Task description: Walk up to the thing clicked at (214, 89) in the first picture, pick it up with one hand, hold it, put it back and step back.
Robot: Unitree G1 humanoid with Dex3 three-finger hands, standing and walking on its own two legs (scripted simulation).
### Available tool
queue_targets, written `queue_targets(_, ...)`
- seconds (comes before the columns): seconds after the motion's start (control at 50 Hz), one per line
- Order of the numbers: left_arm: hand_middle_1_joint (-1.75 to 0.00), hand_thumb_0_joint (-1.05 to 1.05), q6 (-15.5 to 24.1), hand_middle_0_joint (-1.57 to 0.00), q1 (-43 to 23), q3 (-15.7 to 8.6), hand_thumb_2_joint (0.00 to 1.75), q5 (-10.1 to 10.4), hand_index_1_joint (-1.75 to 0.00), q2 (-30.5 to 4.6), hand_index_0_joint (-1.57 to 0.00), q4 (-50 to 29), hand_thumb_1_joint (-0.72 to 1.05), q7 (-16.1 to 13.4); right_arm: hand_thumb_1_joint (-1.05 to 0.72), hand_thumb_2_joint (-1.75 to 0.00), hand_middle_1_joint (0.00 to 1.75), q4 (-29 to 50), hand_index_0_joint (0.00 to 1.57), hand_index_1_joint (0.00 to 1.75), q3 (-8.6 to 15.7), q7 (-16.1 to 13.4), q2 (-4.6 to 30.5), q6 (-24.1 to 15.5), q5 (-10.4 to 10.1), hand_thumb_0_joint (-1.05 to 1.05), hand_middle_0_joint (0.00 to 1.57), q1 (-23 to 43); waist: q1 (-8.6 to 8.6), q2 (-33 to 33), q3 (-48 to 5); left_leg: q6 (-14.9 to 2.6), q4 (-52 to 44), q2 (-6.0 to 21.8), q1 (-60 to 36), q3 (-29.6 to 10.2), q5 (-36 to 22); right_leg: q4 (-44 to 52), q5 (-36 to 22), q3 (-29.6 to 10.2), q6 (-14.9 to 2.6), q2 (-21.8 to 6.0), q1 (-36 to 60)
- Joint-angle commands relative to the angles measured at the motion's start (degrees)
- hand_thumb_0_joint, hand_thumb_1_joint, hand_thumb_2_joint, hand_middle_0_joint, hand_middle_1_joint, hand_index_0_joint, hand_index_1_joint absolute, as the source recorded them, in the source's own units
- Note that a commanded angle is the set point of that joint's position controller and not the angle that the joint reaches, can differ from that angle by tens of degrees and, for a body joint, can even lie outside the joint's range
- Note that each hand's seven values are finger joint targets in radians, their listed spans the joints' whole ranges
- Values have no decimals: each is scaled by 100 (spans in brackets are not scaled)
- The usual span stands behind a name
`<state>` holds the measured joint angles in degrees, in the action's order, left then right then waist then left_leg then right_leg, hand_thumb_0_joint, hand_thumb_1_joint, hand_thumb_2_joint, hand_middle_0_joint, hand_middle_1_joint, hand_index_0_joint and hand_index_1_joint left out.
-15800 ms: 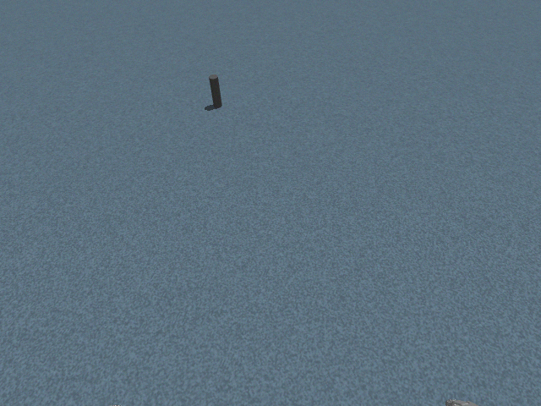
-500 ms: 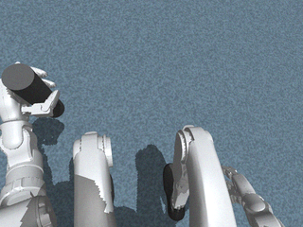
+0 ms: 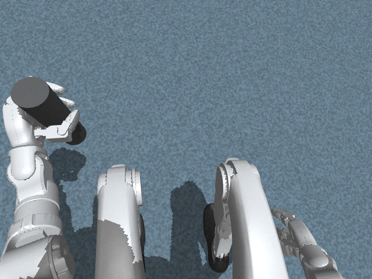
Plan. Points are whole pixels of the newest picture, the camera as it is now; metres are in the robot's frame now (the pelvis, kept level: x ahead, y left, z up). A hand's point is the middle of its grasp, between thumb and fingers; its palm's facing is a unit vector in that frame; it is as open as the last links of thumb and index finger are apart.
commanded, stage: settle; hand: left
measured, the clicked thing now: (57, 117) +0.42 +0.26 -0.05
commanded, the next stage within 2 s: lift in 0.08 s
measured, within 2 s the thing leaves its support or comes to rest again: neither
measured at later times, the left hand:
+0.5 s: hand (54, 107) +0.42 +0.25 +0.01, palm faces +0.17 -0.98 -0.03, open 7.6 cm
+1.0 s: hand (8, 70) +0.40 +0.23 +0.16, palm faces +0.17 -0.98 -0.03, open 7.6 cm
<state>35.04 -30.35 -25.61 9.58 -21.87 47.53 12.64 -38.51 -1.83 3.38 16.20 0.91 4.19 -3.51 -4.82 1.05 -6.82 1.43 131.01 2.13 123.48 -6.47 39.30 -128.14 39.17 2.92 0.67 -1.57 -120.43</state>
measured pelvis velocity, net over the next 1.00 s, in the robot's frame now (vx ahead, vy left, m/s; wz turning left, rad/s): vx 0.02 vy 0.00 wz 0.04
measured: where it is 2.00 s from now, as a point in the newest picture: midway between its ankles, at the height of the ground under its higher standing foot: (176, 253)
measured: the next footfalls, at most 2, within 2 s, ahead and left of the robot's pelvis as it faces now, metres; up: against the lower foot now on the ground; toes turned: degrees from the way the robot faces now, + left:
none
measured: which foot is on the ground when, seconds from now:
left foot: down 0.00-1.00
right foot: down 0.00-1.00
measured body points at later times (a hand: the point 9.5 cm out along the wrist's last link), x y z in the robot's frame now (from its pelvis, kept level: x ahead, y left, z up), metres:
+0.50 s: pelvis +0.00 +0.00 +0.02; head +0.19 +0.04 +0.43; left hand +0.40 +0.30 +0.01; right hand +0.15 -0.27 -0.10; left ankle +0.09 +0.13 -0.34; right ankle +0.10 -0.13 -0.34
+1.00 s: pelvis +0.02 +0.00 +0.14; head +0.19 +0.03 +0.55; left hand +0.38 +0.28 +0.16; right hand +0.20 -0.25 +0.02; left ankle +0.09 +0.13 -0.33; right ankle +0.10 -0.13 -0.33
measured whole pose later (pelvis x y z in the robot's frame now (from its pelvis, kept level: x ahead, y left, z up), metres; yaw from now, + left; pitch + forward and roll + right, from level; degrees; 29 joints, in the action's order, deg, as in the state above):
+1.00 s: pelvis +0.02 +0.00 +0.14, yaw +2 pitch +31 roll -4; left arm 19.9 -15.1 -16.7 12.4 -16.2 19.5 7.6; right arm -34.5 0.8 -0.7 14.8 -0.5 -1.7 -6.0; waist -2.0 -1.3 -10.7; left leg 1.1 106.2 2.8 99.4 -3.9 38.0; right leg -104.0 38.0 2.7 0.6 -1.8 -97.0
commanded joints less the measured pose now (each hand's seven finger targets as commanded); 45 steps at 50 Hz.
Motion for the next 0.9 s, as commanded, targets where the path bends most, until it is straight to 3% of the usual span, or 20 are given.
queue_targets(0.0, -142, 0, 527, -134, -1786, -218, 132, 79, -143, -1317, -135, -1272, 43, -23, -89, -90, 30, 348, 20, 30, 434, -94, 1139, -143, -12, 0, 20, -591, 18, -914, -3532, -265, -1647, -138, -2426, 408, -379, 1488, -601, 214, -285, 217, 1872)
queue_targets(0.02, -142, 0, 481, -134, -1460, -158, 132, 90, -143, -1133, -135, -869, 43, 4, -89, -90, 30, 386, 20, 30, 439, -100, 1143, -148, -26, 0, 20, -556, 3, -764, -3483, -272, -1652, -145, -2423, 392, -389, 1502, -606, 225, -283, 221, 1826)
queue_targets(0.14, -142, 0, 535, -132, -1739, -277, 133, 82, -142, -1278, -133, -1158, 43, -11, -89, -90, 30, 373, 20, 30, 447, -105, 1141, -143, -34, 0, 20, -694, 32, -856, -3734, -250, -1715, -152, -2642, 396, -628, 1492, -807, 216, -292, 208, 1959)
queue_targets(0.18, -144, 0, 524, -133, -1695, -127, 124, 81, -142, -1157, -136, -1014, 44, 17, -92, -90, 30, 365, 20, 30, 433, -107, 1109, -150, -35, 0, 20, -682, -24, -840, -3728, -263, -1675, -152, -2584, 423, -667, 1518, -849, 180, -284, 204, 2023)
queue_targets(0.2, -142, 0, 538, -131, -1779, -300, 126, 83, -141, -1307, -133, -1173, 42, 11, -91, -90, 30, 318, 20, 30, 446, -114, 1120, -152, -28, 0, 20, -742, 50, -874, -3795, -264, -1678, -153, -2630, 439, -763, 1521, -941, 171, -285, 200, 2096)
queue_targets(0.24, -140, 0, 474, -129, -1459, -184, 124, 28, -139, -1187, -131, -882, 38, 32, -91, -90, 30, 325, 20, 30, 463, -119, 1115, -145, -37, 0, 20, -721, 45, -760, -3656, -271, -1710, -146, -2612, 459, -797, 1578, -942, 153, -276, 200, 2107)
queue_targets(0.28, -141, 0, 491, -129, -1699, -293, 124, 19, -139, -1429, -132, -1350, 37, 56, -91, -90, 30, 311, 20, 30, 491, -124, 1129, -133, -31, 0, 20, -786, 120, -1005, -3984, -247, -1769, -141, -2881, 470, -943, 1571, -1058, 133, -294, 190, 2226)
queue_targets(0.32, -138, 0, 408, -128, -1611, -108, 122, 28, -137, -1264, -131, -1415, 36, 118, -91, -90, 30, 365, 20, 30, 512, -134, 1126, -125, -68, 0, 20, -764, 73, -1038, -3934, -249, -1874, -149, -2893, 464, -843, 1631, -971, 141, -303, 184, 2206)
queue_targets(0.36, -139, 0, 309, -128, -1304, -132, 123, 97, -137, -1097, -130, -1085, 36, 135, -91, -90, 30, 396, 20, 30, 520, -151, 1144, -143, -126, 0, 20, -730, 71, -815, -3745, -251, -1993, -146, -2892, 403, -724, 1700, -851, 186, -309, 186, 2118)
queue_targets(0.44, -139, 0, 226, -128, -1456, -223, 124, 154, -138, -1351, -130, -1857, 38, 104, -90, -90, 30, 493, 20, 30, 558, -192, 1123, -162, -173, 0, 20, -740, 167, -844, -3853, -283, -2166, -155, -2900, 465, -382, 2019, -550, 88, -280, 177, 2409)
queue_targets(0.46, -140, 0, 167, -129, -1345, -55, 124, 174, -139, -1189, -132, -1822, 38, 115, -90, -90, 30, 542, 20, 30, 546, -202, 1093, -169, -205, 0, 20, -701, 126, -782, -3760, -291, -2219, -158, -2853, 456, -310, 2099, -471, 62, -278, 170, 2418)
queue_targets(0.5, -140, 0, 82, -129, -1158, -2, 124, 235, -138, -1031, -132, -1946, 38, 106, -90, -90, 30, 591, 20, 30, 568, -224, 1051, -201, -245, 0, 20, -677, 74, -597, -3754, -317, -2297, -160, -2802, 459, -288, 2307, -435, 17, -245, 168, 2604)
queue_targets(0.54, -140, 0, 9, -128, -1272, -10, 125, 283, -139, -1157, -131, -2340, 37, 72, -90, -90, 30, 615, 20, 30, 573, -256, 1053, -223, -291, 0, 20, -725, 124, -685, -3909, -309, -2387, -151, -2984, 449, -403, 2379, -543, -30, -256, 161, 2746)
queue_targets(0.56, -141, 0, -94, -129, -835, 17, 125, 297, -139, -983, -132, -2018, 37, 45, -90, -90, 30, 688, 20, 30, 595, -277, 1073, -235, -328, 0, 20, -660, 133, -559, -3790, -314, -2475, -147, -3072, 427, -356, 2463, -508, -6, -261, 168, 2653)
queue_targets(0.58, -141, 0, -88, -128, -1270, 80, 125, 300, -139, -1101, -131, -2579, 38, 21, -90, -90, 30, 686, 20, 30, 564, -285, 1040, -245, -333, 0, 20, -647, 128, -764, -3804, -298, -2560, -135, -3113, 409, -314, 2473, -485, -11, -279, 168, 2659)
queue_targets(0.68, -143, 0, -303, -130, -874, 130, 128, 323, -141, -1009, -134, -3222, 41, -121, -89, -89, 30, 773, 20, 30, 616, -361, 989, -265, -411, 0, 20, -706, 243, -975, -3970, -242, -3023, -117, -3883, 307, -458, 2752, -667, 2, -312, 155, 2822)
queue_targets(0.72, -142, 0, -458, -129, -530, 348, 129, 339, -140, -702, -132, -3127, 43, -161, -89, -89, 30, 783, 20, 30, 618, -385, 967, -283, -456, 0, 20, -678, 160, -786, -3694, -250, -3181, -105, -3907, 271, -420, 2927, -668, 6, -287, 150, 2931)
queue_targets(0.76, -143, 0, -534, -130, -559, 166, 129, 394, -141, -901, -133, -3413, 43, -232, -90, -90, 30, 820, 20, 30, 613, -409, 915, -307, -490, 0, 20, -674, 229, -640, -3717, -282, -3227, -106, -3840, 333, -443, 3168, -643, -89, -251, 145, 3304)
queue_targets(0.8, -143, 0, -627, -131, -451, 407, 128, 395, -141, -752, -134, -3918, 42, -267, -89, -89, 30, 887, 20, 30, 622, -421, 874, -310, -516, 0, 20, -670, 256, -788, -3885, -263, -3434, -111, -4210, 337, -581, 3338, -763, -97, -259, 134, 3555)
queue_targets(0.88, -142, 0, -951, -129, 176, 459, 129, 390, -140, -554, -132, -3852, 47, -446, -89, -89, 30, 969, 20, 30, 627, -478, 838, -318, -598, 0, 20, -645, 236, -586, -3689, -264, -3761, -98, -4602, 283, -894, 3657, -1100, -63, -243, 141, 3944)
